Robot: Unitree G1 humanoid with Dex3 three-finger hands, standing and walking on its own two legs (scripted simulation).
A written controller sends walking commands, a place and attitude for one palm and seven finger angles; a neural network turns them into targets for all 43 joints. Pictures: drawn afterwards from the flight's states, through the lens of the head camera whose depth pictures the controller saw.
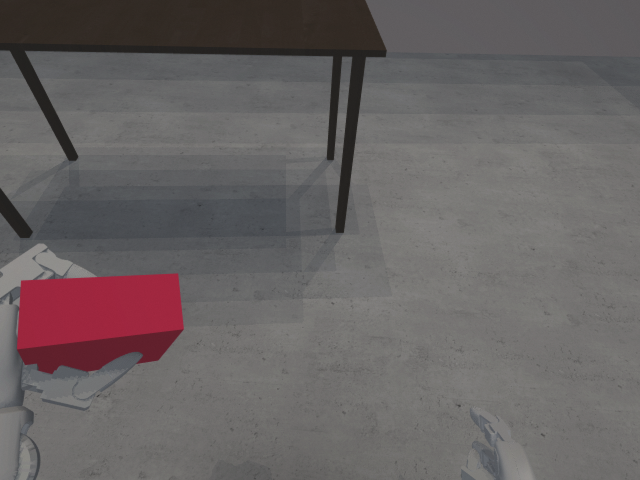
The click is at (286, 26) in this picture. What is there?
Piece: table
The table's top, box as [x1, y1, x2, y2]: [0, 0, 386, 56]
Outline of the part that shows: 0,0 0,49 344,56 385,56 386,51 364,0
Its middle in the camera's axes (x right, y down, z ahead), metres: -0.57 -0.76 +1.27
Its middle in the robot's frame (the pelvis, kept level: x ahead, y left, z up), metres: +1.43 +0.65 +0.03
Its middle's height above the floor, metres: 0.80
